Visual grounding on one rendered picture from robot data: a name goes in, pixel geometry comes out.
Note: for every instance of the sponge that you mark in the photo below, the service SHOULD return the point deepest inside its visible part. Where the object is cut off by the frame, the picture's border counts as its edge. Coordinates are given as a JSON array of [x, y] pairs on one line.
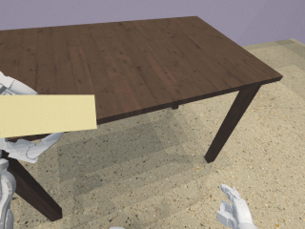
[[38, 114]]

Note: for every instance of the robot left hand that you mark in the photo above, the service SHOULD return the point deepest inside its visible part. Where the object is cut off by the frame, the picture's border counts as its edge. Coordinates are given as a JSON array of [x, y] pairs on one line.
[[23, 149]]

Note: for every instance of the table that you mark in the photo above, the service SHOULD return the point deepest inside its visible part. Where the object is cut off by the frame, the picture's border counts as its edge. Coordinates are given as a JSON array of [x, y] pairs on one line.
[[132, 68]]

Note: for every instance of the robot right hand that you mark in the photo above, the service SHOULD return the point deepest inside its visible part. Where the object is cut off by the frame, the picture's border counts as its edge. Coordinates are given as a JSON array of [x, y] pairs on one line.
[[233, 214]]

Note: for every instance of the left robot forearm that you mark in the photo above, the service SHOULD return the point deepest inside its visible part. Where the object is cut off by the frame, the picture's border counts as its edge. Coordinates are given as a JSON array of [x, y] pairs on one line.
[[7, 189]]

